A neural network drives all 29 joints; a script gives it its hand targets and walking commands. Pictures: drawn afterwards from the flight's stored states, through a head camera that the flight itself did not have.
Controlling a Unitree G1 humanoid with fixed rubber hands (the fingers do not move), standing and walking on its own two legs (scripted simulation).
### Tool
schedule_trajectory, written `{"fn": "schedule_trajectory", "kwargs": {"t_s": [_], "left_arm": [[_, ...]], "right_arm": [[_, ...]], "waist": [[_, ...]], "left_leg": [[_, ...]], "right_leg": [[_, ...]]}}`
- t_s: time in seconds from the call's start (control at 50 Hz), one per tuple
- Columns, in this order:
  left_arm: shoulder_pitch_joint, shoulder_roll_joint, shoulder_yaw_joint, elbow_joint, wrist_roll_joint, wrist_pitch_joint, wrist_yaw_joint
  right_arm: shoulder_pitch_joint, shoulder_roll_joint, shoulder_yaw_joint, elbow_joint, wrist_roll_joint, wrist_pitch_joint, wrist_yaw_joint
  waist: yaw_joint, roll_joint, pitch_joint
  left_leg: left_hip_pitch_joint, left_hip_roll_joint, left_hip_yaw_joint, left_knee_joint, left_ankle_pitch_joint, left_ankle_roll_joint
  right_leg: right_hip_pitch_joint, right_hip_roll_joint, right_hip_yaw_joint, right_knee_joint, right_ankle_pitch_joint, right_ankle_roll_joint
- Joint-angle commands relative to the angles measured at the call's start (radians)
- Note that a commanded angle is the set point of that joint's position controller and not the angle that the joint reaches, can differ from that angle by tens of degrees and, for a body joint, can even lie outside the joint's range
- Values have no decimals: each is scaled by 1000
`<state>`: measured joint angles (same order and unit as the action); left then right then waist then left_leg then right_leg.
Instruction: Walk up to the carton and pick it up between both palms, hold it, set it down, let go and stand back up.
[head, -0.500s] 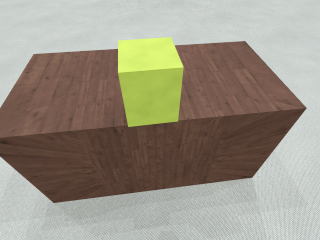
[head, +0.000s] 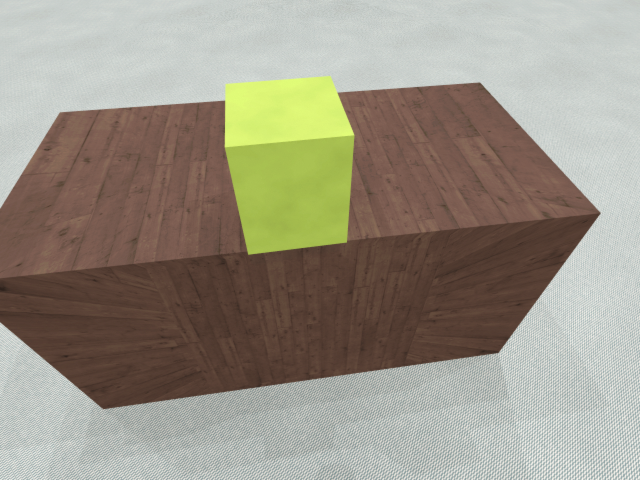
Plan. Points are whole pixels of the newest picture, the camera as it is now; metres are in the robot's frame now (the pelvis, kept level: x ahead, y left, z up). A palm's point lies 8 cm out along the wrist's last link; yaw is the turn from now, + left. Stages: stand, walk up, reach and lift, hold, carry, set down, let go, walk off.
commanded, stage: stand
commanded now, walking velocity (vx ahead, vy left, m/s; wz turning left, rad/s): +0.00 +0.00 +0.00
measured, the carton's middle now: (288, 166) +0.67 +0.09 +0.02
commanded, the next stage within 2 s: none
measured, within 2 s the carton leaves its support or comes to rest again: neither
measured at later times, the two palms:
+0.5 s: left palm out of the picture -0.04 +0.18 -0.15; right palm out of the picture -0.03 -0.21 -0.16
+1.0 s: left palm out of the picture -0.03 +0.17 -0.15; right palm out of the picture -0.03 -0.22 -0.16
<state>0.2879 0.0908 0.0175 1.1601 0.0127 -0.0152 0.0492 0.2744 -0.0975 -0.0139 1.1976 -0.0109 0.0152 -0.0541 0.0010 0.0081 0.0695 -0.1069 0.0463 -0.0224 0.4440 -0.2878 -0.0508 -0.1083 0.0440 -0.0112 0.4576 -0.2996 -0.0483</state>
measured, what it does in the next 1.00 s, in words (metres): stands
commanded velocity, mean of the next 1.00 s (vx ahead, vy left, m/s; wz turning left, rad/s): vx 0.00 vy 0.00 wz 0.00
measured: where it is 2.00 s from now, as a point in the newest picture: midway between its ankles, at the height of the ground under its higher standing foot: outside the picture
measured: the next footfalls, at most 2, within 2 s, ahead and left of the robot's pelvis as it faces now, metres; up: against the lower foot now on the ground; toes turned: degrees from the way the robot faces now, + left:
none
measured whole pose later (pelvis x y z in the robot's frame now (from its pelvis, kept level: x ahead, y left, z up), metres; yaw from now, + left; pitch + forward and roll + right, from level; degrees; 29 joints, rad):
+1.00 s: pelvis +0.00 -0.03 +0.00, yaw +1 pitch -2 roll +0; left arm 0.31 0.09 0.01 1.16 0.01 -0.02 0.05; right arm 0.29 -0.08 0.00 1.21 -0.01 0.02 -0.05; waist 0.00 0.02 0.07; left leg -0.12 0.09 -0.05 0.44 -0.28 -0.09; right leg -0.12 0.09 -0.04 0.44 -0.29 -0.09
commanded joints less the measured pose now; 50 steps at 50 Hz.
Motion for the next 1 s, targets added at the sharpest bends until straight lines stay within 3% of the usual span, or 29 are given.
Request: {"fn": "schedule_trajectory", "kwargs": {"t_s": [0.0,0.06,0.12,0.2,0.3,0.4,0.46,0.54,0.64,0.66,0.76,0.8,0.98], "left_arm": [[90,81,10,-8,-1,-7,3],[91,75,8,-1,-1,-4,4],[103,74,5,5,-3,-7,4],[105,81,6,3,-2,-5,6],[101,75,3,2,-2,-7,3],[120,66,0,8,-4,-11,2],[105,69,1,2,-3,-10,2],[128,78,3,4,-3,-8,2],[118,75,2,-6,-3,-14,0],[116,72,2,-3,-5,-12,1],[121,80,3,-6,-4,-14,1],[120,84,5,-6,-5,-13,1],[121,77,2,-14,-6,-16,1]], "right_arm": [[82,-68,-6,-2,0,-4,-3],[88,-59,-3,5,-1,-5,-5],[82,-73,-6,-1,0,-4,-4],[100,-46,0,11,1,-2,-4],[90,-53,1,6,-2,-3,-4],[100,-41,3,11,1,-4,-3],[99,-53,1,8,0,-2,-4],[86,-60,0,8,-1,-2,-2],[99,-53,1,12,2,-3,-5],[98,-53,0,10,2,-2,-3],[108,-48,4,19,0,-2,-3],[108,-49,5,13,2,-4,-4],[119,-40,4,22,1,1,-3]], "waist": [[2,-7,48],[-1,9,53],[1,-25,50],[-4,-24,66],[-2,15,54],[-2,-8,37],[-5,-32,39],[6,-14,51],[-1,13,56],[-2,-12,50],[0,-1,46],[-1,-21,54],[1,-6,47]], "left_leg": [[-49,37,-21,-60,204,42],[-56,37,-29,-64,201,48],[-33,33,-28,-58,207,48],[-57,32,-23,-59,185,39],[-48,35,-27,-57,193,41],[-32,37,-25,-41,200,38],[-42,38,-26,-52,189,36],[-61,35,-20,-50,175,33],[-50,38,-20,-47,181,27],[-47,36,-15,-40,192,23],[-49,42,-19,-44,192,25],[-60,41,-17,-43,188,23],[-61,42,-14,-43,177,16]], "right_leg": [[-42,-119,101,-114,301,-11],[-29,-118,93,-113,271,-14],[-55,-116,92,-122,292,-9],[-51,-118,94,-125,283,-12],[-58,-122,102,-132,258,-23],[-53,-120,99,-128,323,-20],[-52,-117,98,-134,299,-21],[-48,-122,109,-137,301,-21],[-62,-126,114,-143,306,-28],[-58,-121,107,-141,325,-23],[-46,-124,110,-132,354,-29],[-45,-126,117,-140,367,-24],[-44,-131,126,-156,344,-24]]}}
